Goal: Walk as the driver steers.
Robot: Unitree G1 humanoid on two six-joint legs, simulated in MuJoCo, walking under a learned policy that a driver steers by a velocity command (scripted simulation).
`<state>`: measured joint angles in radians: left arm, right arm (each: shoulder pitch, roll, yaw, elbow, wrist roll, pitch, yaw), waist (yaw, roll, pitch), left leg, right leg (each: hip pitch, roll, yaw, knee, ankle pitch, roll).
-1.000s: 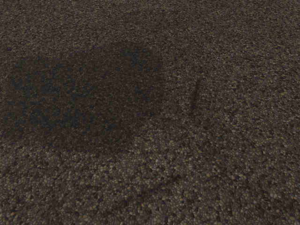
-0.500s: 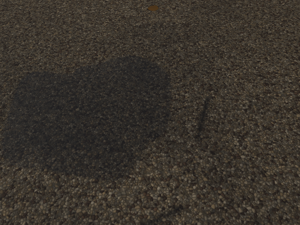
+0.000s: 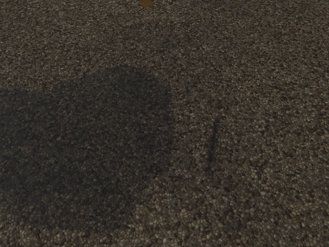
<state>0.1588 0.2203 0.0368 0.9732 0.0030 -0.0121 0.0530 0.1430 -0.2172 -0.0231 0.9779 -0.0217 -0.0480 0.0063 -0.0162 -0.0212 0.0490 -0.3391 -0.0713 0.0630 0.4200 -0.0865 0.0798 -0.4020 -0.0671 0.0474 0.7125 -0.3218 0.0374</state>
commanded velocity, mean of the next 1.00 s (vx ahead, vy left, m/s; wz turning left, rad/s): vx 0.24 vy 0.00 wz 0.01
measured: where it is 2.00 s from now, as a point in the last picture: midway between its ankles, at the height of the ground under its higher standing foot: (114, 138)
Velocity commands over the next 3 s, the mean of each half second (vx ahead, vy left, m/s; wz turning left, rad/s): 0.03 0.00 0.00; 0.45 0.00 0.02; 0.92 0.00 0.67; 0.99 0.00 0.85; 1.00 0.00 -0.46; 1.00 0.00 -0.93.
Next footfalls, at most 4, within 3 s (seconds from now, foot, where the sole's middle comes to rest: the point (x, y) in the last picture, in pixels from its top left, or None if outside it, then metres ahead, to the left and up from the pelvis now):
0.04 right None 0.09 -0.14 -0.77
1.24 left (153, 229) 0.55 0.07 -0.77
1.70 right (144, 134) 1.03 0.12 -0.77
2.14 left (58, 118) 1.15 0.57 -0.77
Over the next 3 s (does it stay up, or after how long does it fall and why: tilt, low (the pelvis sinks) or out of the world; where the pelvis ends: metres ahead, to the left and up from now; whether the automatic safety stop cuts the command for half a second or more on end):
stays up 1.74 0.84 -0.02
